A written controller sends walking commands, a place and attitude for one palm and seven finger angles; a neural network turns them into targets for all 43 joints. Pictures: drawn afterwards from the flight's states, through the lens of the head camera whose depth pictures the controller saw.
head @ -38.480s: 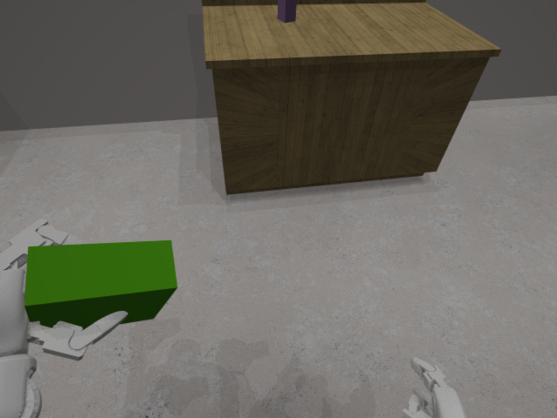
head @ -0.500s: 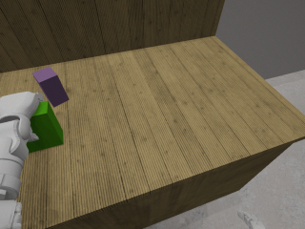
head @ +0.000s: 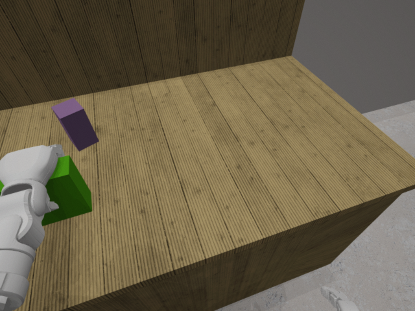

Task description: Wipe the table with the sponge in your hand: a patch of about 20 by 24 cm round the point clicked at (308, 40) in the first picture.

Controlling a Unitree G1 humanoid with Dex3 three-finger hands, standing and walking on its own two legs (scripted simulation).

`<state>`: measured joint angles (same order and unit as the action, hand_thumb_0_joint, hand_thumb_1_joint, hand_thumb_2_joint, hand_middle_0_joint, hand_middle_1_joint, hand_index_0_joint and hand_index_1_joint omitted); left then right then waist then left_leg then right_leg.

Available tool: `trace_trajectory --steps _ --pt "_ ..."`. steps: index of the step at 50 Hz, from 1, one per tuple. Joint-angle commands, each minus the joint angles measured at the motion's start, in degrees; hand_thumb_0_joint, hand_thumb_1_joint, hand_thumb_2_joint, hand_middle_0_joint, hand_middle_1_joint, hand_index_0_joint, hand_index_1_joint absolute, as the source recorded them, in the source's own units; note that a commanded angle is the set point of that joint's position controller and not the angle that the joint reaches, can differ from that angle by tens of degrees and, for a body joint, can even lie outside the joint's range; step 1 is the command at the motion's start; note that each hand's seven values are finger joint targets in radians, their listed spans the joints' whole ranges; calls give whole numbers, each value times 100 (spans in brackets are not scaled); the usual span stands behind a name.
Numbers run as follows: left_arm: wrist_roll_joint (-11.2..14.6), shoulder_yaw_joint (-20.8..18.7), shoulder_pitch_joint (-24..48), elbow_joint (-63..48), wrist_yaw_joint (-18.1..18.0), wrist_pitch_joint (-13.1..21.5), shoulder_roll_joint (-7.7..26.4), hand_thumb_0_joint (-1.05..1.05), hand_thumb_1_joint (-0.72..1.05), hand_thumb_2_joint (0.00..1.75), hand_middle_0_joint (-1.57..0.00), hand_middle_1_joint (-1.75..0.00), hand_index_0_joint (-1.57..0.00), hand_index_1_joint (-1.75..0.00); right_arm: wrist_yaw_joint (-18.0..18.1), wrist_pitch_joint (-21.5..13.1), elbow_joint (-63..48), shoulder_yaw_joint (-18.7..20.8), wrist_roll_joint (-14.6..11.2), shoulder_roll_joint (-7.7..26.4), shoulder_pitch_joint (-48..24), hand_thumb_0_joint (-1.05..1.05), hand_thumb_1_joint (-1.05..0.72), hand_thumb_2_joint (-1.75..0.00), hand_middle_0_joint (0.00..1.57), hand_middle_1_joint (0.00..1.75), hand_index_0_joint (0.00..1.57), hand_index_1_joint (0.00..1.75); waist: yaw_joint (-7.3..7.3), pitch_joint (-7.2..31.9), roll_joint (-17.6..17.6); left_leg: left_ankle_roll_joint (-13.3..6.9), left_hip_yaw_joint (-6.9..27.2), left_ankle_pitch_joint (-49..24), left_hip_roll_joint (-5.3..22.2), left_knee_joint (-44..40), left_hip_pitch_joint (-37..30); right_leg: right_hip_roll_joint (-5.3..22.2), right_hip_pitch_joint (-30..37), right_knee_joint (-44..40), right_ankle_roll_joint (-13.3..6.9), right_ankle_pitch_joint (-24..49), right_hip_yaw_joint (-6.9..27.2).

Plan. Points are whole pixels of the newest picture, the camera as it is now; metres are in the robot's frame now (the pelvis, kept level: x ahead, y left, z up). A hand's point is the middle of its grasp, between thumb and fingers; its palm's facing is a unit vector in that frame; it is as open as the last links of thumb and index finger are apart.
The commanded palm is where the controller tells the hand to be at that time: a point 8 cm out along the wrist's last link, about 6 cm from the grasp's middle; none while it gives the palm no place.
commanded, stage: wipe back along the first lane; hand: left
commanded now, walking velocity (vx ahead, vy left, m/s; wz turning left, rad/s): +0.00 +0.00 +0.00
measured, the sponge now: (52, 199) +0.31 +0.36 +0.02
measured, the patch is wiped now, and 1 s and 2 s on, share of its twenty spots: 1.00 1.00 1.00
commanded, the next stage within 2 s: lift the sponge slowly off the table in 1.16 s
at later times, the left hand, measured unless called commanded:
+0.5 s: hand (46, 201) +0.28 +0.33 +0.08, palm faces -0.01 -0.02 -1.00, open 9.8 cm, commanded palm +0.24 +0.32 +0.10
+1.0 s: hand (42, 232) +0.22 +0.31 +0.08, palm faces +0.03 -0.03 -1.00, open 9.8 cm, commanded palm +0.18 +0.29 +0.10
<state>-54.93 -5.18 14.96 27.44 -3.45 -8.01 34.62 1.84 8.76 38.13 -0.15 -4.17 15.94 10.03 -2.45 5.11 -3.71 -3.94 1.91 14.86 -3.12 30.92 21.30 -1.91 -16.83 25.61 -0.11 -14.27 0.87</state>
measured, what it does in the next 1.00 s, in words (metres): stands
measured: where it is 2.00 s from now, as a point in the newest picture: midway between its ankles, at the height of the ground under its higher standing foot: outside the picture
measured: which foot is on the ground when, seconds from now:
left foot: down 0.00-1.00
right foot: down 0.00-1.00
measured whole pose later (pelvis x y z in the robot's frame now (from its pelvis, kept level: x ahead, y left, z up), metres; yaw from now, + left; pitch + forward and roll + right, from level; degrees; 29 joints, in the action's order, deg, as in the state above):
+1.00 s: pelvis +0.00 -0.01 +0.00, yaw +0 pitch +1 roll -1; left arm -52.0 -4.1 -13.4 -3.7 -5.9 -14.8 29.8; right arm 1.7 5.5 36.8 -1.1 -3.3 15.3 4.2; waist -5.7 4.3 -5.3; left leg -3.0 1.6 15.9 -2.4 30.8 16.0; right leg -2.6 -12.4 26.8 -0.9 -15.6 1.3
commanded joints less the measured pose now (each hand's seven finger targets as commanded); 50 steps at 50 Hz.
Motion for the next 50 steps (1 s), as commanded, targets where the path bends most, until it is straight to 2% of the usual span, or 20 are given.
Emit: trace_trajectory --steps 1,4,10,11,13,16,17,23,26,28,29,33,39,40,41,43,46,47,48,50 --pt "74 -299 685 -636 128 -69 1208 0 10 130 -120 -160 -120 -160 49 -282 -821 248 -18 864 -751 0 -90 -90 20 30 20 30 -78 759 167 154 387 -1318 250 -467 -737 -55 145 -242 -467 948 -32" --pt "34 -47 488 -588 139 -163 926 0 10 130 -120 -160 -120 -160 58 -295 -839 250 -17 831 -726 0 -90 -90 20 30 20 30 -65 738 263 154 382 -1181 235 -458 -766 -64 89 -272 -441 797 -94" --pt "64 100 403 -891 170 -268 759 0 10 130 -120 -160 -120 -160 81 -343 -885 210 -9 791 -866 0 -90 -90 20 30 20 30 -52 721 330 123 336 -1083 213 -467 -760 -51 181 -288 -429 822 -52" --pt "103 -140 438 -1005 164 -245 993 0 10 130 -120 -160 -120 -160 91 -357 -867 204 -13 811 -916 0 -90 -90 20 30 20 30 -68 752 264 113 372 -1044 228 -493 -775 -63 209 -277 -456 786 4" --pt "62 85 144 -1064 176 -274 686 0 10 130 -120 -160 -120 -160 77 -391 -896 200 -5 758 -909 0 -90 -90 20 30 20 30 -89 739 214 131 347 -1228 205 -435 -830 -57 221 -246 -448 933 -55" --pt "136 -64 -207 -1424 165 -259 747 0 10 130 -120 -160 -120 -160 42 -432 -944 186 13 766 -1024 0 -90 -90 20 30 20 30 -158 831 123 152 396 -1394 224 -435 -863 -61 342 -179 -469 1110 11" --pt "139 127 -254 -1423 166 -308 535 0 10 130 -120 -160 -120 -160 46 -425 -955 190 26 745 -979 0 -90 -90 20 30 20 30 -128 747 246 130 379 -1317 214 -423 -859 -72 296 -210 -445 1042 -72" --pt "240 -155 -876 -1769 126 -423 694 0 10 130 -120 -160 -120 -160 49 -483 -961 158 31 729 -1116 0 -90 -90 20 30 20 30 -206 678 445 121 331 -1434 170 -394 -780 -29 534 -168 -417 1401 33" --pt "328 -331 -1020 -2082 118 -454 821 0 10 130 -120 -160 -120 -160 50 -493 -957 152 40 747 -1243 0 -90 -90 20 30 20 30 -253 660 309 124 333 -1495 172 -411 -806 -29 605 -156 -439 1522 131" --pt "352 -142 -1296 -2211 115 -502 558 0 10 130 -120 -160 -120 -160 42 -516 -989 153 40 695 -1222 0 -90 -90 20 30 20 30 -241 631 368 123 308 -1556 171 -377 -851 -16 600 -154 -402 1587 62" --pt "366 -303 -1547 -2192 101 -514 686 0 10 130 -120 -160 -120 -160 34 -524 -975 162 54 720 -1214 0 -90 -90 20 30 20 30 -304 653 357 129 320 -1606 166 -359 -866 -25 632 -149 -411 1631 59" --pt "445 -173 -2043 -2660 64 -533 397 0 10 130 -120 -160 -120 -160 -11 -574 -1034 153 53 656 -1313 0 -90 -90 20 30 20 30 -304 634 364 144 328 -1715 184 -342 -865 -14 661 -89 -392 1762 68" --pt "509 -326 -2307 -2875 -19 -648 465 0 10 130 -120 -160 -120 -160 39 -581 -1003 158 71 677 -1378 0 -90 -90 20 30 20 30 -339 495 603 121 310 -1559 166 -316 -853 -23 623 -139 -381 1760 133" --pt "501 -158 -2344 -3027 -22 -649 281 0 10 130 -120 -160 -120 -160 35 -588 -1030 161 72 645 -1434 0 -90 -90 20 30 20 30 -315 511 503 131 288 -1533 175 -339 -859 -5 612 -132 -365 1713 130" --pt "562 -315 -2388 -3228 -48 -626 384 0 10 130 -120 -160 -120 -160 25 -623 -1060 150 65 634 -1543 0 -90 -90 20 30 20 30 -351 523 374 125 323 -1512 185 -353 -907 -30 640 -128 -411 1727 240" --pt "542 -156 -2746 -3254 -57 -670 176 0 10 130 -120 -160 -120 -160 9 -629 -1074 143 63 593 -1496 0 -90 -90 20 30 20 30 -363 511 423 135 319 -1572 183 -327 -897 -11 649 -111 -381 1700 138" --pt "563 -315 -2734 -3472 -89 -694 335 0 10 130 -120 -160 -120 -160 14 -638 -1072 135 75 615 -1618 0 -90 -90 20 30 20 30 -371 448 451 133 370 -1387 206 -383 -881 -49 618 -132 -414 1520 251" --pt "548 -250 -2949 -3432 -94 -738 243 0 10 130 -120 -160 -120 -160 19 -631 -1091 137 86 604 -1539 0 -90 -90 20 30 20 30 -436 523 466 109 335 -1415 166 -333 -910 -29 672 -132 -395 1537 137" --pt "568 -121 -3038 -3492 -86 -743 90 0 10 130 -120 -160 -120 -160 8 -643 -1094 122 66 567 -1595 0 -90 -90 20 30 20 30 -377 389 450 130 328 -1412 188 -346 -872 -15 615 -139 -379 1541 166" --pt "571 -179 -3083 -3578 -103 -767 166 0 10 130 -120 -160 -120 -160 22 -630 -1079 138 79 580 -1587 0 -90 -90 20 30 20 30 -389 360 494 131 326 -1333 191 -355 -890 -14 588 -171 -366 1457 187"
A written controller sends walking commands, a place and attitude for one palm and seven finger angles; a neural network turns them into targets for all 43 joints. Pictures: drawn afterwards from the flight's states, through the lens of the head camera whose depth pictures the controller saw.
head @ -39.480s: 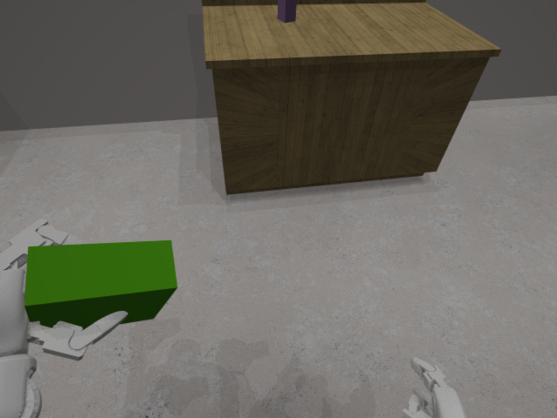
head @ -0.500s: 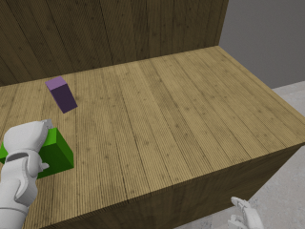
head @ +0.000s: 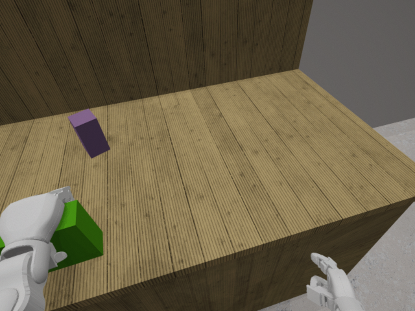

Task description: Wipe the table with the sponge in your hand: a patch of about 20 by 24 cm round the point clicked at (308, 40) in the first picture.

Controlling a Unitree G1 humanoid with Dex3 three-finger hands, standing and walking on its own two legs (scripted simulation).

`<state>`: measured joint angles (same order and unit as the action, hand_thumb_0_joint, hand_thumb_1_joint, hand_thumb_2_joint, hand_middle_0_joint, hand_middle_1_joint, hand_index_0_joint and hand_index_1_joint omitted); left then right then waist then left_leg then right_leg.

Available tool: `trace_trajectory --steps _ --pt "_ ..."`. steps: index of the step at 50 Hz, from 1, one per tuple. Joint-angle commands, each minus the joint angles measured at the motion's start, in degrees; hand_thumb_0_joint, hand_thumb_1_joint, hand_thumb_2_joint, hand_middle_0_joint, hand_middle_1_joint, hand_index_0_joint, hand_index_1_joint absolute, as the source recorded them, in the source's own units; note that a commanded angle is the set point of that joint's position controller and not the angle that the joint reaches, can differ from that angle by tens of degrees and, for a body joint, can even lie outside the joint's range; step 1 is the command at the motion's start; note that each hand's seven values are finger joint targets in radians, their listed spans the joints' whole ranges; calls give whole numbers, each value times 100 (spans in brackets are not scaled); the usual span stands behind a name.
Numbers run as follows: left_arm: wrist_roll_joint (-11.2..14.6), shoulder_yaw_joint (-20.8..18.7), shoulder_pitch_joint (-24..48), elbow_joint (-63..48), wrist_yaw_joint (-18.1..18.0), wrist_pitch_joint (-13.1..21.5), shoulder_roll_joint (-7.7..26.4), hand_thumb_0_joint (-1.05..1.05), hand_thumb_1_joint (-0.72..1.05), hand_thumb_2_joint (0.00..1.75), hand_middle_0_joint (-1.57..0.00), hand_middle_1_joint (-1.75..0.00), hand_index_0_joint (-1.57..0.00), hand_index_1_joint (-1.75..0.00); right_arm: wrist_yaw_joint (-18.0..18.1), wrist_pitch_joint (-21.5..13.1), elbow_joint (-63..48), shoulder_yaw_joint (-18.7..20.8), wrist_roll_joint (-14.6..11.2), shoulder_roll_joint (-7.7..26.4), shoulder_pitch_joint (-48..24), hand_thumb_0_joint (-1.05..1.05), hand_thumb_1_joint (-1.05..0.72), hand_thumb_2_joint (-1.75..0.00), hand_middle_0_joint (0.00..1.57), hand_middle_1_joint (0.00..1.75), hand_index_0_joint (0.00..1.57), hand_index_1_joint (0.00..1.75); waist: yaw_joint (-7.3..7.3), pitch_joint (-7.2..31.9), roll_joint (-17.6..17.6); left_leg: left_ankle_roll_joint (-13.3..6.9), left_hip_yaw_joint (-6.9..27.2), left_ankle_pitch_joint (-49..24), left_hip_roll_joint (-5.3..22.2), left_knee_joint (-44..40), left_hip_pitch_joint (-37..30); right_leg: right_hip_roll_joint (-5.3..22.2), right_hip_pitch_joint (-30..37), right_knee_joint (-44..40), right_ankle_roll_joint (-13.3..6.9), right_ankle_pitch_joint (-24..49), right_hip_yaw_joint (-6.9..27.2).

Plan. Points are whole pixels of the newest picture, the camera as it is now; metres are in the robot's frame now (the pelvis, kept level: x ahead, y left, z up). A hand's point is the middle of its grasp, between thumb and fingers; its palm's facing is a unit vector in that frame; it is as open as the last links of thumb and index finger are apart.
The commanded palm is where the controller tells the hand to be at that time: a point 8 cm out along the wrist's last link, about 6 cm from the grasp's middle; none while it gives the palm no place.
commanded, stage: wipe back along the first lane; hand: left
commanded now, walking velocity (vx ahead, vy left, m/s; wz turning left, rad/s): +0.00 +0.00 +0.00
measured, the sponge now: (61, 244) +0.21 +0.33 +0.02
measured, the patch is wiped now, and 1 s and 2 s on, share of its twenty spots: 1.00 1.00 1.00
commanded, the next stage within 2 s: lift the sponge slowly off the table in 0.16 s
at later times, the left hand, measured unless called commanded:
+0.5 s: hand (46, 245) +0.18 +0.32 +0.08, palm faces +0.04 -0.07 -1.00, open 9.8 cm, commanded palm +0.15 +0.31 +0.12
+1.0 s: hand (48, 246) +0.18 +0.30 +0.09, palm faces +0.04 -0.09 -0.99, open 9.8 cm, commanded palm +0.15 +0.30 +0.15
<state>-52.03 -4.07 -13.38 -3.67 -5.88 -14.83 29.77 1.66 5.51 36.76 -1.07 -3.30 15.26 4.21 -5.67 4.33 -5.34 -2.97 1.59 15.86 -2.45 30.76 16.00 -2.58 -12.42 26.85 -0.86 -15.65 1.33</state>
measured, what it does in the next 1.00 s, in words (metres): stands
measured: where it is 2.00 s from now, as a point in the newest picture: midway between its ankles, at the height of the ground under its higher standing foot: outside the picture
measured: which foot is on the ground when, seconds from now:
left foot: down 0.00-1.00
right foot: down 0.00-1.00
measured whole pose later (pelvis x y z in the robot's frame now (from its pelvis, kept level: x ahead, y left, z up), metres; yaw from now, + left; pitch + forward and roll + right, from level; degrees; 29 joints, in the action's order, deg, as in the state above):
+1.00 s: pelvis -0.02 -0.01 +0.00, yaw +1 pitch -4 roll -1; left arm -50.7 -1.2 -14.0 -9.8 -1.4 -16.4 29.7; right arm 3.2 3.3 38.9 -2.0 -2.1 14.4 2.8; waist -7.9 0.8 -5.5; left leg -2.5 2.4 13.6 -2.2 27.7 10.2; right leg -2.8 -6.3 23.6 -1.5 -13.4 0.7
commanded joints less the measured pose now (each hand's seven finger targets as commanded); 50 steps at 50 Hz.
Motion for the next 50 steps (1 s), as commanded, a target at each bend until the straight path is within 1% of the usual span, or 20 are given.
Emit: trace_trajectory --steps 1,3,10,12,14,21,23,24,26,27,28,31,32,34,37,39,42,44,47,50 --pt "280 -380 -144 -562 128 -76 748 0 10 130 -120 -160 -120 -160 33 -322 -934 205 -13 667 -1129 0 -90 -90 20 30 20 30 -59 388 564 34 403 -1341 134 -370 -360 13 115 -308 -343 1514 264" --pt "281 -177 -394 -595 134 -125 479 0 10 130 -120 -160 -120 -160 27 -332 -965 201 -18 603 -1077 0 -90 -90 20 30 20 30 -71 352 587 31 389 -1347 132 -366 -362 34 107 -311 -312 1428 160" --pt "249 -57 -519 -794 140 -178 395 0 10 130 -120 -160 -120 -160 30 -340 -966 190 -5 585 -1178 0 -90 -90 20 30 20 30 -95 207 576 34 419 -1037 149 -471 -340 17 42 -406 -309 957 153" --pt "257 -267 -637 -897 120 -176 588 0 10 130 -120 -160 -120 -160 35 -353 -996 183 11 589 -1178 0 -90 -90 20 30 20 30 -193 353 562 2 428 -1051 117 -438 -394 14 176 -390 -329 1000 161" --pt "248 -262 -465 -755 128 -193 605 0 10 130 -120 -160 -120 -160 60 -334 -921 174 11 619 -1166 0 -90 -90 20 30 20 30 -136 182 697 18 416 -1006 129 -456 -347 6 57 -448 -314 934 179" --pt "176 -488 66 -1012 153 -168 1000 0 10 130 -120 -160 -120 -160 115 -361 -895 152 23 614 -1320 0 -90 -90 20 30 20 30 -128 156 328 2 464 -845 120 -558 -453 -19 113 -535 -368 636 347" --pt "116 -354 293 -809 182 -214 913 0 10 130 -120 -160 -120 -160 141 -373 -864 135 22 591 -1255 0 -90 -90 20 30 20 30 -83 33 334 2 434 -815 109 -573 -409 -10 55 -563 -349 515 227" --pt "113 -399 289 -757 209 -213 952 0 10 130 -120 -160 -120 -160 157 -374 -856 144 37 622 -1223 0 -90 -90 20 30 20 30 -136 89 438 -9 436 -844 89 -555 -464 -7 83 -589 -350 567 216" --pt "110 -660 357 -1107 201 -106 1268 0 10 130 -120 -160 -120 -160 154 -412 -881 150 46 616 -1311 0 -90 -90 20 30 20 30 -161 310 182 -2 470 -852 99 -592 -544 -31 244 -547 -387 587 358" --pt "76 -521 452 -1136 219 -119 1134 0 10 130 -120 -160 -120 -160 161 -425 -934 123 59 583 -1286 0 -90 -90 20 30 20 30 -193 414 149 -20 458 -981 58 -563 -583 -2 312 -530 -381 691 224" --pt "125 -392 435 -963 227 -110 950 0 10 130 -120 -160 -120 -160 173 -434 -876 130 46 562 -1258 0 -90 -90 20 30 20 30 -97 234 357 -5 448 -949 92 -573 -558 -9 166 -579 -357 638 237" --pt "136 -707 608 -1193 220 -16 1351 0 10 130 -120 -160 -120 -160 181 -458 -882 143 56 618 -1311 0 -90 -90 20 30 20 30 -141 303 155 -5 477 -916 88 -613 -626 -34 269 -602 -396 636 382" --pt "92 -616 770 -1244 218 -10 1273 0 10 130 -120 -160 -120 -160 190 -478 -913 127 72 583 -1273 0 -90 -90 20 30 20 30 -170 466 92 -20 455 -1016 55 -577 -681 -3 344 -574 -387 729 238" --pt "120 -485 588 -1219 238 -1 1087 0 10 130 -120 -160 -120 -160 179 -489 -873 144 79 591 -1265 0 -90 -90 20 30 20 30 -146 328 147 1 473 -1104 78 -593 -711 -15 274 -620 -379 791 219" --pt "95 -576 784 -1621 186 22 1219 0 10 130 -120 -160 -120 -160 167 -558 -927 133 96 554 -1298 0 -90 -90 20 30 20 30 -191 584 -36 -5 514 -1251 87 -618 -812 -29 451 -552 -407 929 212" --pt "81 -499 753 -1438 198 -27 1130 0 10 130 -120 -160 -120 -160 170 -540 -837 149 97 589 -1263 0 -90 -90 20 30 20 30 -128 357 110 19 505 -1255 111 -639 -798 -37 326 -631 -390 924 209" --pt "44 -703 935 -1738 159 -41 1407 0 10 130 -120 -160 -120 -160 180 -583 -888 127 113 562 -1327 0 -90 -90 20 30 20 30 -210 566 -5 -4 518 -1314 84 -658 -874 -24 555 -598 -415 979 242" --pt "33 -591 898 -1583 186 -100 1282 0 10 130 -120 -160 -120 -160 177 -552 -822 121 112 576 -1317 0 -90 -90 20 30 20 30 -170 380 39 27 511 -1353 100 -689 -868 -28 474 -670 -407 985 220" --pt "-27 -666 1340 -1985 170 -91 1470 0 10 130 -120 -160 -120 -160 190 -593 -867 85 118 543 -1431 0 -90 -90 20 30 20 30 -200 614 -202 2 524 -1348 88 -723 -989 -34 631 -648 -436 981 258" --pt "16 -626 1095 -1943 203 -115 1392 0 10 130 -120 -160 -120 -160 168 -558 -800 108 117 547 -1429 0 -90 -90 20 30 20 30 -169 462 -136 33 504 -1464 102 -755 -1013 -11 608 -716 -417 1085 290"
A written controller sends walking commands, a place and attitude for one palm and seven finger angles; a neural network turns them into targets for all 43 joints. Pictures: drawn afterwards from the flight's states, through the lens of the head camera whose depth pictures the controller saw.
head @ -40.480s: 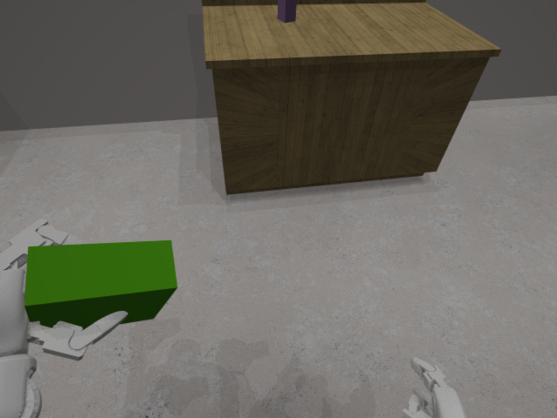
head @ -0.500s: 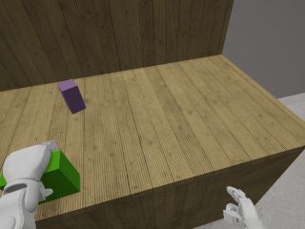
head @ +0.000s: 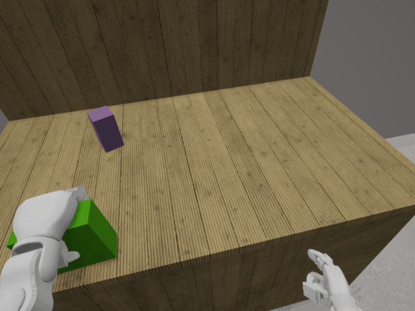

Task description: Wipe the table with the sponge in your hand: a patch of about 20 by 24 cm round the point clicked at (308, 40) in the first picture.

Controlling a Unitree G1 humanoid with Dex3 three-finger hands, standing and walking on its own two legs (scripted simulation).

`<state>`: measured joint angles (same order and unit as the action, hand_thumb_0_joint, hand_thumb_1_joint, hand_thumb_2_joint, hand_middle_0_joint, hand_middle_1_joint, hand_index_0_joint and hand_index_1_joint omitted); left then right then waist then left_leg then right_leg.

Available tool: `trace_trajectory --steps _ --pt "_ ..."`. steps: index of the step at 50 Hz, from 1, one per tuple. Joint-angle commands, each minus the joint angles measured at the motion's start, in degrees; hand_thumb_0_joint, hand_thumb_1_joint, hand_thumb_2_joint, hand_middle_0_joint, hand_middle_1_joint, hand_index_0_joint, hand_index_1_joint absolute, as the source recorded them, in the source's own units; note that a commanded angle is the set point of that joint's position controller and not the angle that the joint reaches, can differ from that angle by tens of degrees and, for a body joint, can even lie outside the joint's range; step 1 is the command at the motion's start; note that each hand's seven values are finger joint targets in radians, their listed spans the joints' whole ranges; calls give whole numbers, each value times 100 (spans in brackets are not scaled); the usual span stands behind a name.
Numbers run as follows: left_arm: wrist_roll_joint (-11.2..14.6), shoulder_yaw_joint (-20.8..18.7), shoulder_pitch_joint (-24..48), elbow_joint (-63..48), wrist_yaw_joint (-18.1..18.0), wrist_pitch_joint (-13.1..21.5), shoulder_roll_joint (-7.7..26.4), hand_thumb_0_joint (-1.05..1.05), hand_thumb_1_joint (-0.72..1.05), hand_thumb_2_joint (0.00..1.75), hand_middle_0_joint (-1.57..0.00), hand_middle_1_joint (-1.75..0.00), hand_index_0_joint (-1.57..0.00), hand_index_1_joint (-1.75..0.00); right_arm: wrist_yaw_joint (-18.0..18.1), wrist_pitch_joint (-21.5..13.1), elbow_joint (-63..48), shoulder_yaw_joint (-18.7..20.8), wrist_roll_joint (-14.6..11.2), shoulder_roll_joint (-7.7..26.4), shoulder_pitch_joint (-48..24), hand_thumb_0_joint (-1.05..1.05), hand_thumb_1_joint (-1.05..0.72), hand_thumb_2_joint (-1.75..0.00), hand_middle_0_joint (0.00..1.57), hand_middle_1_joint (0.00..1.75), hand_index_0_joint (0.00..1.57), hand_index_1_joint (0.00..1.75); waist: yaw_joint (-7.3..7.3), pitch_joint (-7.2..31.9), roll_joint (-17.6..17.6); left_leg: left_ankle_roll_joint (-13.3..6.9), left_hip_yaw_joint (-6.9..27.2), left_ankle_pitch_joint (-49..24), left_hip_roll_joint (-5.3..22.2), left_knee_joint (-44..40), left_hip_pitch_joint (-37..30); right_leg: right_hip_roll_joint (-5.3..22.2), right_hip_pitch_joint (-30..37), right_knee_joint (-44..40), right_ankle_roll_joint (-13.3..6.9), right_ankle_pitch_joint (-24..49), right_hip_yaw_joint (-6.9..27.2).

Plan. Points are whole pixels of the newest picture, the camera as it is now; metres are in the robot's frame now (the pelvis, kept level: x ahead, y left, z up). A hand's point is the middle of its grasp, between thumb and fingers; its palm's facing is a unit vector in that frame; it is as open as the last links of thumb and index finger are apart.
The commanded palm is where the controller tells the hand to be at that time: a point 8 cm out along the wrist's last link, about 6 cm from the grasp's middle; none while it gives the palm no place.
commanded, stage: lift the sponge slowly off the table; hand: left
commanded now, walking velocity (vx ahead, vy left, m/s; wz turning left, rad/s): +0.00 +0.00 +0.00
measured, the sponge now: (75, 244) +0.19 +0.31 +0.03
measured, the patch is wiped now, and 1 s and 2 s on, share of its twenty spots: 1.00 1.00 1.00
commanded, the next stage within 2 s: bring the sponge back beside the body in 1.36 s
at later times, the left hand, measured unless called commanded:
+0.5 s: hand (63, 213) +0.21 +0.30 +0.12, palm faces +0.08 -0.06 -1.00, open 9.8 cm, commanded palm +0.18 +0.30 +0.18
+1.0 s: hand (52, 198) +0.21 +0.31 +0.15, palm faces +0.11 -0.04 -0.99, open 9.8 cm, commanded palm +0.18 +0.30 +0.22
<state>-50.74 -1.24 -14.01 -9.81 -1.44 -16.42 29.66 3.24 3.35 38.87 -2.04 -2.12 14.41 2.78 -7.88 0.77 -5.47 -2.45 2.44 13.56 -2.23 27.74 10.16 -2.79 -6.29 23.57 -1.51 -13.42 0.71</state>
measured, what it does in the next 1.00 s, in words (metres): stands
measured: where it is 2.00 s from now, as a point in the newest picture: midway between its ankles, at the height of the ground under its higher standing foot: outside the picture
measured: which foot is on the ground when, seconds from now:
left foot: down 0.00-1.00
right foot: down 0.00-1.00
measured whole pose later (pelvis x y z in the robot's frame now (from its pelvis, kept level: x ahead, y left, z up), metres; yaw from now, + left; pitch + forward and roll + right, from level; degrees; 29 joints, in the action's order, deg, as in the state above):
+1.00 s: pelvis -0.02 -0.01 +0.00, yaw +1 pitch -5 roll -1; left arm -47.6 -3.4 -2.0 -8.7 6.3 -18.1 35.7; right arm 4.8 2.0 39.0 -3.6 -2.9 15.3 1.6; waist -8.0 -0.2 -6.5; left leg -1.3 3.3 11.4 -1.8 26.1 9.3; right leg -3.2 -5.9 23.2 -2.4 -12.0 0.0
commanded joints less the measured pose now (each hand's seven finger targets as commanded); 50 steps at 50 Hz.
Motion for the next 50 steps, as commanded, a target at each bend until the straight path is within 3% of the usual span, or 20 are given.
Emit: trace_trajectory --steps 1,9,11,14,16,17,19,21,23,26,29,31,34,36,39,41,44,46,48,50 --pt "-58 -1124 1179 -1412 -237 22 1631 0 10 130 -120 -160 -120 -160 14 -374 -1050 177 -14 649 -1416 0 -90 -90 20 30 20 30 22 790 -158 -31 468 -1079 80 -497 -416 -23 51 -403 -382 743 492" --pt "-24 -844 1323 -1159 -9 -139 1418 0 10 130 -120 -160 -120 -160 40 -342 -1014 146 -22 660 -1434 0 -90 -90 20 30 20 30 22 686 14 -46 409 -981 49 -544 -411 26 -4 -505 -350 611 358" --pt "-21 -993 1592 -1278 26 -141 1667 0 10 130 -120 -160 -120 -160 44 -361 -1027 118 -61 677 -1527 0 -90 -90 20 30 20 30 88 648 -21 -33 440 -795 63 -600 -370 -2 -20 -517 -358 442 512" --pt "-51 -824 1789 -914 111 -163 1524 0 10 130 -120 -160 -120 -160 95 -350 -983 98 -43 672 -1448 0 -90 -90 20 30 20 30 73 556 135 -48 379 -770 35 -591 -352 42 -95 -586 -335 368 337" --pt "-41 -929 2144 -1270 117 -95 1733 0 10 130 -120 -160 -120 -160 108 -413 -1047 92 -69 665 -1538 0 -90 -90 20 30 20 30 98 759 -82 -43 400 -691 34 -613 -446 16 -8 -558 -359 341 518" --pt "-53 -953 2105 -1177 121 -98 1730 0 10 130 -120 -160 -120 -160 121 -433 -1052 90 -46 638 -1480 0 -90 -90 20 30 20 30 16 868 -116 -61 379 -777 5 -559 -445 48 64 -532 -369 385 407" --pt "-33 -923 1967 -880 160 -107 1659 0 10 130 -120 -160 -120 -160 120 -415 -978 96 -38 670 -1413 0 -90 -90 20 30 20 30 53 679 158 -40 357 -811 15 -572 -399 54 -19 -590 -338 412 361" --pt "-13 -1158 2116 -1154 178 -96 1975 0 10 130 -120 -160 -120 -160 103 -427 -1034 87 -61 691 -1526 0 -90 -90 20 30 20 30 34 778 -63 -30 404 -728 13 -605 -403 35 55 -568 -371 366 558" --pt "7 -974 2102 -843 202 -165 1736 0 10 130 -120 -160 -120 -160 103 -429 -995 66 -62 647 -1487 0 -90 -90 20 30 20 30 52 642 32 -20 342 -774 -1 -557 -333 84 -36 -588 -344 355 446" --pt "39 -1296 2271 -1010 266 -178 2167 0 10 130 -120 -160 -120 -160 100 -401 -1027 83 -70 722 -1519 0 -90 -90 20 30 20 30 28 833 -90 -19 365 -775 -5 -544 -362 72 79 -563 -382 432 614" --pt "111 -1147 2167 -629 391 -223 2022 0 10 130 -120 -160 -120 -160 130 -366 -1011 57 -62 722 -1461 0 -90 -90 20 30 20 30 54 643 191 -34 281 -796 -24 -434 -292 140 -55 -600 -317 451 484" --pt "128 -1321 2461 -948 437 -153 2302 0 10 130 -120 -160 -120 -160 141 -401 -1062 55 -99 728 -1539 0 -90 -90 20 30 20 30 80 772 -136 -26 336 -711 -26 -452 -364 114 -44 -601 -362 341 652" --pt "193 -1225 2167 -829 515 -56 2106 0 10 130 -120 -160 -120 -160 160 -423 -1071 60 -64 701 -1419 0 -90 -90 20 30 20 30 25 822 -8 -46 296 -919 -34 -375 -407 159 7 -546 -328 586 427" --pt "238 -1329 2396 -1195 547 22 2277 0 10 130 -120 -160 -120 -160 170 -479 -1137 49 -89 687 -1518 0 -90 -90 20 30 20 30 82 819 -74 -42 362 -833 -12 -388 -468 137 -42 -561 -354 524 608" --pt "205 -1255 2449 -798 559 21 2188 0 10 130 -120 -160 -120 -160 201 -442 -1032 59 -64 716 -1377 0 -90 -90 20 30 20 30 93 655 114 -31 310 -785 3 -397 -382 159 -153 -599 -319 422 409" --pt "218 -1353 2741 -1186 541 50 2372 0 10 130 -120 -160 -120 -160 213 -495 -1108 57 -97 702 -1514 0 -90 -90 20 30 20 30 94 787 -192 -25 367 -679 -1 -456 -465 138 -103 -603 -366 303 630" --pt "202 -1207 2624 -932 517 -6 2147 0 10 130 -120 -160 -120 -160 202 -483 -1047 68 -62 693 -1402 0 -90 -90 20 30 20 30 45 800 1 -13 345 -848 14 -469 -434 157 -56 -558 -348 466 404" --pt "189 -1330 2866 -1154 515 -71 2367 0 10 130 -120 -160 -120 -160 194 -504 -1082 49 -100 703 -1541 0 -90 -90 20 30 20 30 67 863 -228 8 396 -730 17 -522 -429 129 -30 -554 -386 374 613" --pt "162 -1177 2912 -945 509 -154 2177 0 10 130 -120 -160 -120 -160 187 -503 -1027 43 -89 667 -1488 0 -90 -90 20 30 20 30 60 829 -32 17 384 -804 23 -542 -374 141 -51 -526 -353 405 443" --pt "183 -1254 2801 -948 545 -242 2286 0 10 130 -120 -160 -120 -160 161 -443 -1005 55 -80 701 -1503 0 -90 -90 20 30 20 30 12 882 -37 19 383 -822 29 -575 -332 165 26 -513 -348 476 446"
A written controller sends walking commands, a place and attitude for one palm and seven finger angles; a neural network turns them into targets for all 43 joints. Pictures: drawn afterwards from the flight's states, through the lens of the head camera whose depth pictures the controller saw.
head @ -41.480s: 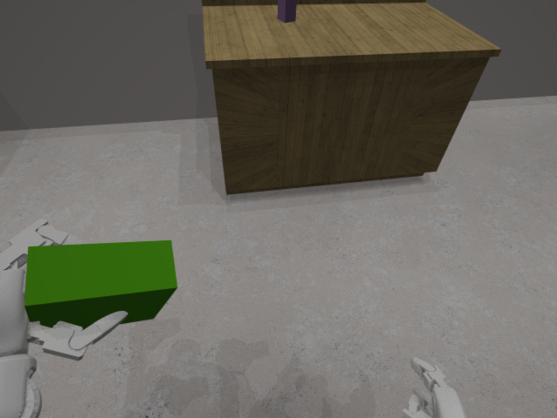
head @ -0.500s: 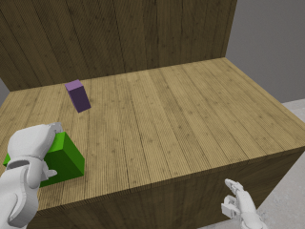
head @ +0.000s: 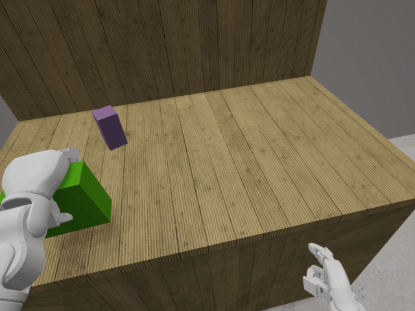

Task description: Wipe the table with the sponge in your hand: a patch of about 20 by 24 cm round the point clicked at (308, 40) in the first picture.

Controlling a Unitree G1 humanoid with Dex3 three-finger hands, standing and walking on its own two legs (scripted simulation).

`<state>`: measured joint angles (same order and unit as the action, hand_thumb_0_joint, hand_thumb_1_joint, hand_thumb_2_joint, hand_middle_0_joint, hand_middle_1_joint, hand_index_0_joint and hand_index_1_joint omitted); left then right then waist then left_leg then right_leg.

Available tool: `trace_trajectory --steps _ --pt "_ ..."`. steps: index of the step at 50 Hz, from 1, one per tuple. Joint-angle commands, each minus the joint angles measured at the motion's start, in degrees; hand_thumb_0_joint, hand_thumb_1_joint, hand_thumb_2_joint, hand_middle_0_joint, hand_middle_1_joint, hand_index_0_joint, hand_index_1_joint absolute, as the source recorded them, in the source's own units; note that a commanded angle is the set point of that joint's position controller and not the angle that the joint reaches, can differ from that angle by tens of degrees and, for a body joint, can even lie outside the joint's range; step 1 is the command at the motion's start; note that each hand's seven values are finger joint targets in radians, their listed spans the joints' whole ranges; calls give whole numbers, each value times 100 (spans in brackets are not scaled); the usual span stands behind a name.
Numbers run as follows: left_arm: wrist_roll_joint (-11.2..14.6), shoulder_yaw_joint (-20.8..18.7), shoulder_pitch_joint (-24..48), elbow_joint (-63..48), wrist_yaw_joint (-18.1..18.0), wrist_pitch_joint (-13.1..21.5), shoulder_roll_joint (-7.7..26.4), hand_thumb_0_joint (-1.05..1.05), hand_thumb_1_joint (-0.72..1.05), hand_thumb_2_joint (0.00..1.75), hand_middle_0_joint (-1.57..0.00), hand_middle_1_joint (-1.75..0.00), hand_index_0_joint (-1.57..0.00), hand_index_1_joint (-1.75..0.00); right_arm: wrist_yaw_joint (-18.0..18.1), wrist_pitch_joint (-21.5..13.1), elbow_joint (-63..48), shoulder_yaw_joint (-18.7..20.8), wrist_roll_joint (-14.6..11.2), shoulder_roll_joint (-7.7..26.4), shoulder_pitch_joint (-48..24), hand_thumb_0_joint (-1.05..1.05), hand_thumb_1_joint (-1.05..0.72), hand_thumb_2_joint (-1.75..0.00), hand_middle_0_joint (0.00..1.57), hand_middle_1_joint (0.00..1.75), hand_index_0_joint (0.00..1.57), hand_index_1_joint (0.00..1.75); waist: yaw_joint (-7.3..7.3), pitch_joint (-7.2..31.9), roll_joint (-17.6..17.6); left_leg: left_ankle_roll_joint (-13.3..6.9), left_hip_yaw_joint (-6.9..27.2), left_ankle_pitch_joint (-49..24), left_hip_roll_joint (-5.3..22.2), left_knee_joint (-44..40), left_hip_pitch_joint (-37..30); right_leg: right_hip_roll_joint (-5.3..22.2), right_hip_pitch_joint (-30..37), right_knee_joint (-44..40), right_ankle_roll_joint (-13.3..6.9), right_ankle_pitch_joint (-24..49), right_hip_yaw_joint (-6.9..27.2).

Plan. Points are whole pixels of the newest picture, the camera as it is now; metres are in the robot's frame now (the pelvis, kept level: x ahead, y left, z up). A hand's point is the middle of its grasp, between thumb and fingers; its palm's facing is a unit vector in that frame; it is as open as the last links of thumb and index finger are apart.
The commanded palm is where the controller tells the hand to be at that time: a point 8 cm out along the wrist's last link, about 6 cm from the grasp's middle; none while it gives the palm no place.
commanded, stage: lift the sponge slowly off the table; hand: left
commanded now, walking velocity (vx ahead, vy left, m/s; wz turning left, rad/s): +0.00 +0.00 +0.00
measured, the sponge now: (68, 207) +0.23 +0.32 +0.10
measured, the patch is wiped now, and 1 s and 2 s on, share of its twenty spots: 1.00 1.00 1.00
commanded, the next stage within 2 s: bring the sponge back beside the body in 0.36 s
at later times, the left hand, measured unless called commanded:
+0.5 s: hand (59, 181) +0.24 +0.32 +0.17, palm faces +0.12 -0.06 -0.99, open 9.8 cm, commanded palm +0.20 +0.31 +0.23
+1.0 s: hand (66, 199) +0.22 +0.29 +0.15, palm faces +0.14 -0.08 -0.99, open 9.8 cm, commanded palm +0.17 +0.29 +0.22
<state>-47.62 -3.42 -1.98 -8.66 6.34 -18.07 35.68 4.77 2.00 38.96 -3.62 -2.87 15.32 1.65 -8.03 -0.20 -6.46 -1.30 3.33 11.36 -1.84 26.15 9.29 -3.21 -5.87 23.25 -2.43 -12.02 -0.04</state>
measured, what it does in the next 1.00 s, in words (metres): stands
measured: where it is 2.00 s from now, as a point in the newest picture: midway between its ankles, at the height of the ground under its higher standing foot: outside the picture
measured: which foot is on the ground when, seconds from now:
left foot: down 0.00-1.00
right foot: down 0.00-1.00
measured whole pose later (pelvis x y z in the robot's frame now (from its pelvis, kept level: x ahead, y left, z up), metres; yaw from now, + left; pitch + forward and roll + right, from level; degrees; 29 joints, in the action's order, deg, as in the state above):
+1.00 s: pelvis -0.01 +0.00 +0.00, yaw -1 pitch -5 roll -1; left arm -47.0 -1.1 -7.1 -18.0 6.5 -22.8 34.1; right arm 3.9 2.5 38.2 -4.5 -2.7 15.0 1.0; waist -8.8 0.6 -7.0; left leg -0.9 2.7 11.3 -1.6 26.6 9.8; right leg -3.5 -7.2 25.0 -2.8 -12.3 0.6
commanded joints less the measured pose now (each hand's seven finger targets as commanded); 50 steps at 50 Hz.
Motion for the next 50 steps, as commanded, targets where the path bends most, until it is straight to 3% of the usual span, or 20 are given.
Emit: trace_trajectory --steps 1,4,6,9,11,14,16,19,21,22,26,29,31,34,36,39,41,44,46,50 --pt "-139 -1066 1760 -1232 -210 -120 1763 0 10 130 -120 -160 -120 -160 1 -341 -1085 188 -45 608 -1499 0 -90 -90 20 30 20 30 52 1010 -59 -82 336 -475 -1 -456 -237 159 -4 -465 -297 210 672" --pt "-149 -810 1781 -969 -126 -271 1527 0 10 130 -120 -160 -120 -160 -9 -289 -1069 168 -22 606 -1453 0 -90 -90 20 30 20 30 34 990 128 -89 287 -525 10 -463 -190 199 -36 -456 -257 275 460" --pt "-152 -1068 1859 -1256 -90 -311 1830 0 10 130 -120 -160 -120 -160 -15 -315 -1139 156 -56 598 -1576 0 -90 -90 20 30 20 30 1 1116 82 -92 359 -528 17 -478 -195 165 43 -402 -305 294 665" --pt "-126 -1016 1667 -1056 0 -392 1772 0 10 130 -120 -160 -120 -160 -32 -253 -1112 141 -20 609 -1478 0 -90 -90 20 30 20 30 -41 1081 252 -100 300 -674 13 -431 -148 212 36 -375 -252 419 437" --pt "-126 -1082 1901 -1405 29 -391 1891 0 10 130 -120 -160 -120 -160 -42 -275 -1191 128 -74 582 -1616 0 -90 -90 20 30 20 30 2 1126 -18 -89 361 -588 22 -441 -184 176 17 -377 -302 332 655" --pt "-90 -765 1724 -1269 101 -429 1540 0 10 130 -120 -160 -120 -160 -53 -246 -1172 115 -44 569 -1519 0 -90 -90 20 30 20 30 -19 993 -8 -97 309 -617 37 -466 -189 200 -105 -379 -255 317 370" --pt "-101 -851 1933 -1389 100 -433 1645 0 10 130 -120 -160 -120 -160 -37 -276 -1191 121 -106 557 -1581 0 -90 -90 20 30 20 30 56 957 2 -85 373 -374 66 -504 -189 144 -182 -398 -292 124 587" --pt "-127 -709 1915 -1176 113 -431 1535 0 10 130 -120 -160 -120 -160 -8 -253 -1181 111 -57 587 -1495 0 -90 -90 20 30 20 30 16 987 234 -102 304 -388 52 -483 -166 211 -170 -402 -245 106 386" --pt "-192 -864 2213 -1507 58 -388 1754 0 10 130 -120 -160 -120 -160 0 -305 -1223 112 -97 571 -1578 0 -90 -90 20 30 20 30 37 1107 -83 -85 399 -248 60 -547 -188 149 -110 -369 -299 17 597" --pt "-243 -729 2315 -1536 35 -370 1609 0 10 130 -120 -160 -120 -160 -2 -326 -1231 97 -60 543 -1542 0 -90 -90 20 30 20 30 -22 1289 -210 -95 357 -442 41 -508 -220 187 13 -288 -315 180 436" --pt "-194 -897 1813 -1800 -27 -363 1629 0 10 130 -120 -160 -120 -160 -63 -340 -1256 133 -65 527 -1598 0 -90 -90 20 30 20 30 -59 1282 -129 -90 434 -544 78 -541 -250 124 88 -280 -332 307 604" --pt "-102 -826 1229 -1753 -71 -423 1397 0 10 130 -120 -160 -120 -160 -111 -284 -1223 143 -12 531 -1510 0 -90 -90 20 30 20 30 -115 1187 124 -91 348 -709 73 -491 -226 169 39 -298 -272 409 401" --pt "-91 -1040 1319 -2009 -135 -454 1593 0 10 130 -120 -160 -120 -160 -119 -287 -1257 138 -44 539 -1648 0 -90 -90 20 30 20 30 -87 1093 38 -76 400 -578 87 -510 -167 116 6 -310 -318 312 666" --pt "-30 -917 1024 -1760 -170 -522 1415 0 10 130 -120 -160 -120 -160 -112 -221 -1216 137 -23 550 -1533 0 -90 -90 20 30 20 30 -92 950 219 -87 302 -561 65 -464 -134 159 -103 -360 -254 231 451" --pt "-46 -924 1343 -1903 -194 -536 1497 0 10 130 -120 -160 -120 -160 -78 -250 -1229 131 -75 546 -1648 0 -90 -90 20 30 20 30 3 860 131 -87 330 -328 69 -467 -157 115 -240 -429 -285 6 697" --pt "-67 -665 1164 -1778 -183 -532 1227 0 10 130 -120 -160 -120 -160 -54 -260 -1220 124 -38 547 -1563 0 -90 -90 20 30 20 30 -26 912 97 -109 262 -450 31 -395 -218 163 -227 -413 -254 85 484" --pt "-81 -729 1311 -2177 -196 -480 1336 0 10 130 -120 -160 -120 -160 -49 -335 -1282 134 -71 523 -1666 0 -90 -90 20 30 20 30 9 1036 -52 -109 335 -325 53 -418 -275 115 -173 -378 -285 16 684" --pt "-99 -617 1029 -1936 -201 -439 1168 0 10 130 -120 -160 -120 -160 -37 -335 -1210 130 -6 522 -1534 0 -90 -90 20 30 20 30 -15 950 163 -116 274 -438 40 -358 -267 166 -217 -413 -250 71 520" --pt "-114 -937 1033 -2146 -241 -406 1519 0 10 130 -120 -160 -120 -160 -30 -359 -1233 146 -27 549 -1629 0 -90 -90 20 30 20 30 -23 980 94 -119 319 -311 36 -337 -239 130 -190 -430 -295 -65 821" --pt "-119 -902 730 -2078 -283 -391 1377 0 10 130 -120 -160 -120 -160 -87 -279 -1174 147 29 522 -1559 0 -90 -90 20 30 20 30 -74 966 195 -114 244 -618 3 -253 -251 179 -182 -404 -242 223 636"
